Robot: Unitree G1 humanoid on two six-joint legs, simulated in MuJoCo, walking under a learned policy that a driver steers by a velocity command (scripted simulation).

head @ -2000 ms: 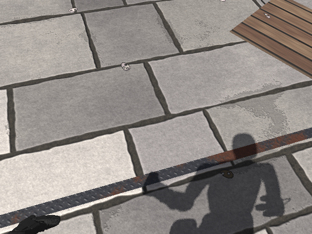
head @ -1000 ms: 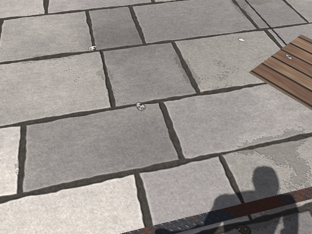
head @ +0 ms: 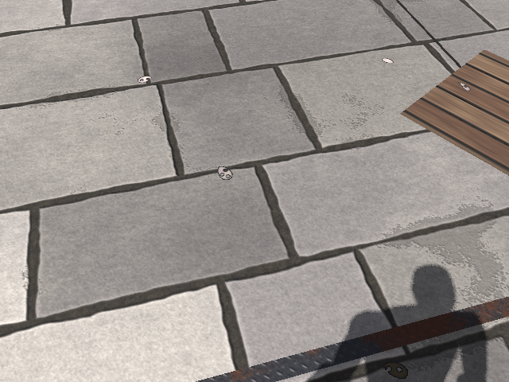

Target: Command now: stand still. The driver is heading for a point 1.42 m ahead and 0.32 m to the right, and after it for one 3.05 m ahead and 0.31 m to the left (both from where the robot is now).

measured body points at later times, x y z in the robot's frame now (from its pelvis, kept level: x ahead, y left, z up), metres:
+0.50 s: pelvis +0.00 +0.00 +0.00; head +0.02 +0.00 +0.45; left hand +0.03 +0.24 -0.16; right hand -0.04 -0.23 -0.16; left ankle -0.05 +0.12 -0.74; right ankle +0.04 -0.13 -0.74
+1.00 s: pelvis +0.20 -0.07 +0.01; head +0.20 -0.08 +0.46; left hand +0.12 +0.16 -0.14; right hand +0.35 -0.31 -0.11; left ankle +0.26 +0.06 -0.64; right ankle +0.10 -0.16 -0.74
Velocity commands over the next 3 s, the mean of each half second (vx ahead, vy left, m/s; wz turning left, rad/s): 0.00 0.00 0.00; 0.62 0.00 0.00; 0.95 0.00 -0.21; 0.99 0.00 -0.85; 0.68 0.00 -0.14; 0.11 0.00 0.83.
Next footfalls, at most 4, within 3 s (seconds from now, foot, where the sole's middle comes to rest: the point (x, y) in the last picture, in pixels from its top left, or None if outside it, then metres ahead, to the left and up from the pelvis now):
1.22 left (252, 349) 0.59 0.03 -0.77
1.70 right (297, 228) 0.99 -0.11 -0.77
2.12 left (299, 133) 1.45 -0.14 -0.77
2.50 right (386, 120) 1.53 -0.49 -0.77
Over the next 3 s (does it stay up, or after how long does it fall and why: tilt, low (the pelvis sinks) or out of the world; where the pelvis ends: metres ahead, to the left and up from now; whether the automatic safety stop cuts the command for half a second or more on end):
stays up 1.52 -0.30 0.00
